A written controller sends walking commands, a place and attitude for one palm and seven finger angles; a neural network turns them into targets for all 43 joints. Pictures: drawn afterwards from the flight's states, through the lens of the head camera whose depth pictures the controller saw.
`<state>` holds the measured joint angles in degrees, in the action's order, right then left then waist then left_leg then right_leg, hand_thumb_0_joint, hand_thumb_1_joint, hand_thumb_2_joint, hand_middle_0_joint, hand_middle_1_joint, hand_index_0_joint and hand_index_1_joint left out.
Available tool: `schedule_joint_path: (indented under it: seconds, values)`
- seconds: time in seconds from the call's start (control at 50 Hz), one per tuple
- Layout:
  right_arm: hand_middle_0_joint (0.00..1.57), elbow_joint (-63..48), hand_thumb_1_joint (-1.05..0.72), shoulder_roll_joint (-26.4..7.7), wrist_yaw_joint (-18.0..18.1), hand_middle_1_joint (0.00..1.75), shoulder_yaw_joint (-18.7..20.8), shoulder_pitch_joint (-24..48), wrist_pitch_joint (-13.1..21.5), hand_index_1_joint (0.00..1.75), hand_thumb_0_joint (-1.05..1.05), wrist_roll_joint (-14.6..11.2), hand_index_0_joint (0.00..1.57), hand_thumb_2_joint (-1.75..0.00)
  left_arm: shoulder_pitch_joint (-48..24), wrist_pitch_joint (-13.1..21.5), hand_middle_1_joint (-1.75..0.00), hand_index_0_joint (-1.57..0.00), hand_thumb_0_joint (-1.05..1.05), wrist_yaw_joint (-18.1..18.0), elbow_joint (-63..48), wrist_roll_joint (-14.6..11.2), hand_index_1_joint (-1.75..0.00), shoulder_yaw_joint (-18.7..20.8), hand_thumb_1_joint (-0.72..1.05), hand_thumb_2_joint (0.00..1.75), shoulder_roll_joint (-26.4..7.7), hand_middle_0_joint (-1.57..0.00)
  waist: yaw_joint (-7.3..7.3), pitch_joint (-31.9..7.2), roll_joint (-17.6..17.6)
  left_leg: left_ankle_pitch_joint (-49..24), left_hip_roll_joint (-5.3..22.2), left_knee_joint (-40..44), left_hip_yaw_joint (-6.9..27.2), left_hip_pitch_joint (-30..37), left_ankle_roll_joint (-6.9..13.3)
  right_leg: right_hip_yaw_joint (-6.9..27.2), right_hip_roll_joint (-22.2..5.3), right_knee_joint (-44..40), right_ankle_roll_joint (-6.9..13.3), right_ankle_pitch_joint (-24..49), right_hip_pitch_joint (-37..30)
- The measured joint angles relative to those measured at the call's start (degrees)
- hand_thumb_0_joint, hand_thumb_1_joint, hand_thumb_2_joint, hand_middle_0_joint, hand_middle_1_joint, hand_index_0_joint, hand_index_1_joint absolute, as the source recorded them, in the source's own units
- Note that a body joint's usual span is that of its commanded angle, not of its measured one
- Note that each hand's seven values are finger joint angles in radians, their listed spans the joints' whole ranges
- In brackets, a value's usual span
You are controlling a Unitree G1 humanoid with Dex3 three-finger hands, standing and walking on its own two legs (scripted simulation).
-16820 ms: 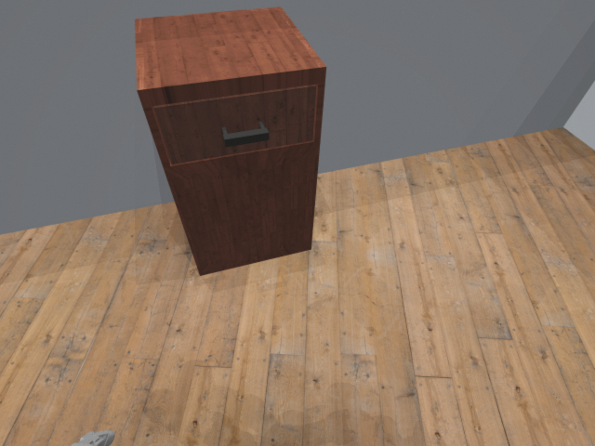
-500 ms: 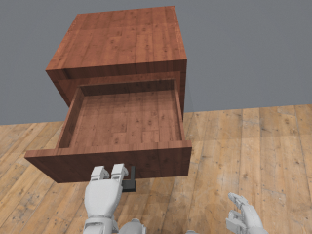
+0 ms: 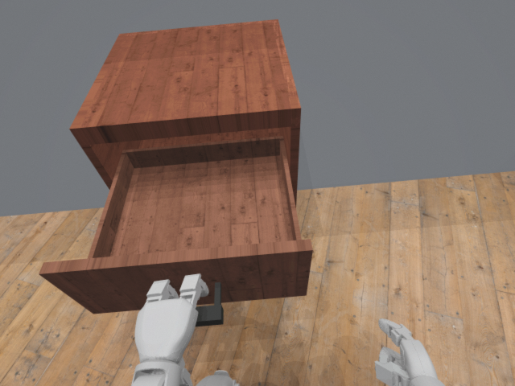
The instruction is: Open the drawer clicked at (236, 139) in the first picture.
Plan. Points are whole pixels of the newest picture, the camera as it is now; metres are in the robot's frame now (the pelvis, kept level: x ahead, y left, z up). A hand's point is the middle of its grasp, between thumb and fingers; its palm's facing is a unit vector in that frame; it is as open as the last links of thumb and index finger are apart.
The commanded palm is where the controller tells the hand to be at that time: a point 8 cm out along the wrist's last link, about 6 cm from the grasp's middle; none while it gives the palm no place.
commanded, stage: lift the hand off the handle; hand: left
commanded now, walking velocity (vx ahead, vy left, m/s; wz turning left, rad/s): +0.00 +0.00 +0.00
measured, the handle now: (187, 304) +0.26 +0.14 -0.04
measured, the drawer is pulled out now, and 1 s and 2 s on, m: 0.30 0.30 0.30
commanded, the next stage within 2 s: draw the hand back to the body in 1.82 s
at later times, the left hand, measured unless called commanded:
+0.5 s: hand (171, 324) +0.22 +0.15 -0.01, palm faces -0.02 -0.20 -0.98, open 13.7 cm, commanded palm +0.20 +0.16 +0.06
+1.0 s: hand (163, 317) +0.22 +0.15 +0.03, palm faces -0.01 -0.22 -0.98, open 13.8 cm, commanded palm +0.20 +0.16 +0.10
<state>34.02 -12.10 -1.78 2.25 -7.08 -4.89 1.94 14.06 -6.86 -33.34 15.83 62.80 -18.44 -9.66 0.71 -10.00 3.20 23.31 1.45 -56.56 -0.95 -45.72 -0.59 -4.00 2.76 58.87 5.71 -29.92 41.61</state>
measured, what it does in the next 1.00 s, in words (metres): stands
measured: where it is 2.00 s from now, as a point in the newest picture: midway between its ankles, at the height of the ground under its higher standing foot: outside the picture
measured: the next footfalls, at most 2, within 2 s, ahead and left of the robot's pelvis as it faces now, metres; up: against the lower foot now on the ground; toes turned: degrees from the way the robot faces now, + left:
none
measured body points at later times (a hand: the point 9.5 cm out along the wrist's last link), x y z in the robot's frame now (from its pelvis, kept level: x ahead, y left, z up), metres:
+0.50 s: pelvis +0.01 +0.02 +0.02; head +0.02 -0.02 +0.47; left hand +0.22 +0.16 +0.04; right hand +0.22 -0.20 -0.08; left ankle +0.04 +0.14 -0.67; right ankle -0.01 -0.06 -0.67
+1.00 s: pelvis +0.01 +0.02 +0.03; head +0.01 -0.02 +0.48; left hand +0.22 +0.16 +0.08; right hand +0.23 -0.19 -0.06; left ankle +0.04 +0.14 -0.67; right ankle -0.01 -0.06 -0.67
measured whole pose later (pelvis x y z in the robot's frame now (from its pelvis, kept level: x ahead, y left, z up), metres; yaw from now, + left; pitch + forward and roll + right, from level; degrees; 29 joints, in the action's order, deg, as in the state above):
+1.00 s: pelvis +0.01 +0.02 +0.03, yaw -1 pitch +5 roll +1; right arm 32.1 -12.4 -5.2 1.4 -5.8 -6.3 0.5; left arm 19.2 -10.7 -25.3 1.8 60.6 -22.4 -11.1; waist 3.9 -7.2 4.8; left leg 20.5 0.9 -45.3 -2.8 -29.8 0.5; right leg -1.7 2.6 46.4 3.7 -25.7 25.9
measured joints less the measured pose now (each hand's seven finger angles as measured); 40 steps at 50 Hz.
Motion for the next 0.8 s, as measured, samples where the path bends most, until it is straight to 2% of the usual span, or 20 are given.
schedule_joint_path:
  seconds: [0.14,0.54,0.8]
  values:
    - [0.20,-0.34,-0.91,-0.16,-0.47,0.30,0.31,0.12,-0.18,0.30,0.01,0.10,0.20,-0.90,2.16,0.34,-1.21,-0.33,-0.01,0.56,-2.94,-0.32,-1.21,-0.10,-0.49,0.30,-0.31,-0.42,0.17,0.24,0.12,-0.10,-0.04,1.59,-0.58,2.24,-0.01,0.69,-0.01,-1.71,-0.46,0.39,-2.09]
    - [0.20,-1.83,-0.91,0.27,-2.43,0.30,-0.77,1.09,-1.26,0.30,0.01,-0.71,0.20,-0.90,3.70,-2.44,-1.22,-0.34,-0.01,3.69,-7.81,-0.82,-1.21,-2.85,-0.49,0.30,-0.11,-0.39,2.19,1.27,0.82,-1.36,-0.50,6.65,-1.17,9.52,0.75,1.50,-0.29,-7.49,-1.52,2.27,-9.53]
    - [0.20,-2.15,-0.91,-0.24,-3.26,0.30,-0.80,1.26,-1.55,0.30,0.01,-1.24,0.20,-0.90,5.08,-3.45,-1.22,-0.33,-0.01,5.98,-11.80,-1.49,-1.21,-3.31,-0.49,0.30,-0.95,-0.37,2.71,1.91,1.13,-2.17,-0.47,9.46,-1.60,13.51,1.00,2.04,-0.19,-10.63,-1.86,3.47,-13.47]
